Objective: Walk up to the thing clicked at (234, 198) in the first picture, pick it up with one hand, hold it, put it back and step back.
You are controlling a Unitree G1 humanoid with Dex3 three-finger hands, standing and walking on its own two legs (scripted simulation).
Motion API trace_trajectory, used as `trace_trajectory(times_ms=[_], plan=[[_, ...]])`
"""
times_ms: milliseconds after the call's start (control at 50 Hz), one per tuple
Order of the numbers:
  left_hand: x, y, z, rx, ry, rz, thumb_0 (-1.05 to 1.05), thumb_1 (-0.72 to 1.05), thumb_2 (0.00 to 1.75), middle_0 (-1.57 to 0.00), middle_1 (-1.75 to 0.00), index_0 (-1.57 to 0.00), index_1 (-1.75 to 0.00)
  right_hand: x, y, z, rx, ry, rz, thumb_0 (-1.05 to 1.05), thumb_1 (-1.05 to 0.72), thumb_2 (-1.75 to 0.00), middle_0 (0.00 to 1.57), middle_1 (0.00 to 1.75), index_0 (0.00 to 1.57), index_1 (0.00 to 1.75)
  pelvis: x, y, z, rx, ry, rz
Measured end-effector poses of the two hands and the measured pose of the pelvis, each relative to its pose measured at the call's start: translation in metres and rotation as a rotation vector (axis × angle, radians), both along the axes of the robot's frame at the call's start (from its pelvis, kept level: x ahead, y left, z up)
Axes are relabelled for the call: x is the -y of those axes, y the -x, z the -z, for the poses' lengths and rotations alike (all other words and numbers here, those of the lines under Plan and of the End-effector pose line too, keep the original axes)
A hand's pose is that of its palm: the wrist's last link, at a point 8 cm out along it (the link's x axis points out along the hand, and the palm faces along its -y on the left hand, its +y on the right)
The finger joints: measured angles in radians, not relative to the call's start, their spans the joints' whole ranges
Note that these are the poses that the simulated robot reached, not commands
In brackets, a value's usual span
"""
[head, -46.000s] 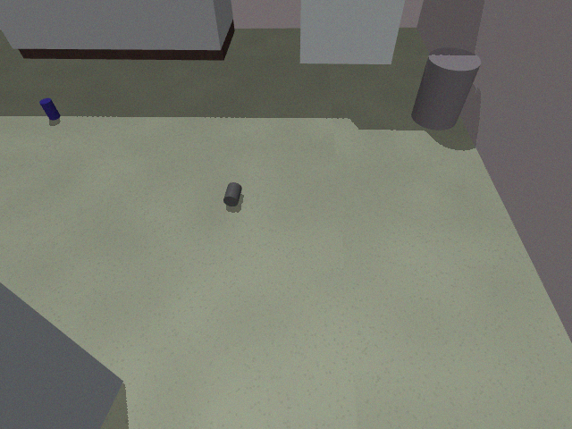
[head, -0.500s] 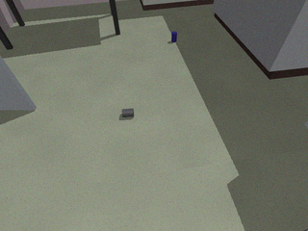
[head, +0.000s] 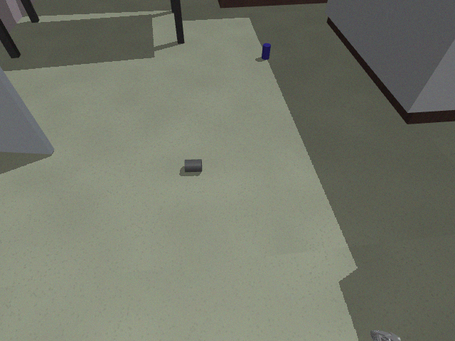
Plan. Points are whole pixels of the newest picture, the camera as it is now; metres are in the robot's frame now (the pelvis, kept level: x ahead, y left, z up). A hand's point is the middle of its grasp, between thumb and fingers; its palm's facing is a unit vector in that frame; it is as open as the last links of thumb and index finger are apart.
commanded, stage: step back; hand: left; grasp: from above
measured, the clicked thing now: (193, 165) +1.09 +0.24 -0.73
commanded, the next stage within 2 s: stand in 0.08 s
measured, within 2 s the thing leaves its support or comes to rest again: neither
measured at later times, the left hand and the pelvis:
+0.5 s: hand out of the picture +0.08 +0.26 -0.14, palm faces -0.03 -0.94 -0.34, open 7.4 cm; pelvis +0.00 +0.00 +0.01, yaw +0 degrees
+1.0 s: hand out of the picture +0.06 +0.25 -0.14, palm faces -0.03 -0.94 -0.34, open 7.4 cm; pelvis +0.00 +0.00 +0.01, yaw +0 degrees
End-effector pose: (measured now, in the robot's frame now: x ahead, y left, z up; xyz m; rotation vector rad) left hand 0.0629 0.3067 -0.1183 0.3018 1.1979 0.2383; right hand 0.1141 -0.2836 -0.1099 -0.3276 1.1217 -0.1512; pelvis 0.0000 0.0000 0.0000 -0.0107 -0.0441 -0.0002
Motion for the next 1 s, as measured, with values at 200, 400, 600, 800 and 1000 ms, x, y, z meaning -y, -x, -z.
trace_trajectory(times_ms=[200,400,600,800,1000], plan=[[0.001,-0.018,-0.010,0.001,0.008,0.028,0.01,0.91,0.90,-0.20,-0.30,-0.20,-0.30,-0.006,-0.008,-0.007,0.012,-0.019,0.012,0.00,-0.90,-0.90,0.21,0.30,0.20,0.30,-0.006,-0.004,-0.010,0.000,-0.005,0.003],[0.006,-0.016,-0.012,-0.018,0.018,0.041,0.01,0.91,0.90,-0.20,-0.30,-0.20,-0.30,0.004,0.021,-0.008,-0.047,-0.005,0.053,0.00,-0.90,-0.90,0.21,0.30,0.20,0.30,-0.005,-0.001,-0.014,0.004,-0.009,0.002],[0.008,-0.004,-0.011,-0.042,0.019,0.040,0.01,0.91,0.90,-0.20,-0.30,-0.20,-0.30,0.011,0.048,-0.005,-0.098,0.001,0.079,0.00,-0.90,-0.90,0.21,0.30,0.20,0.30,-0.003,0.002,-0.015,0.007,-0.006,0.001],[0.007,0.005,-0.011,-0.069,0.015,0.038,0.01,0.91,0.90,-0.20,-0.30,-0.20,-0.30,0.011,0.057,-0.002,-0.130,-0.002,0.074,0.00,-0.90,-0.90,0.21,0.30,0.20,0.30,-0.002,0.003,-0.015,-0.011,-0.007,-0.004],[0.008,0.003,-0.011,-0.080,0.015,0.026,0.01,0.91,0.90,-0.20,-0.30,-0.20,-0.30,0.010,0.046,-0.001,-0.126,-0.003,0.059,0.00,-0.90,-0.90,0.21,0.30,0.20,0.30,-0.001,-0.004,-0.015,-0.015,-0.009,-0.004]])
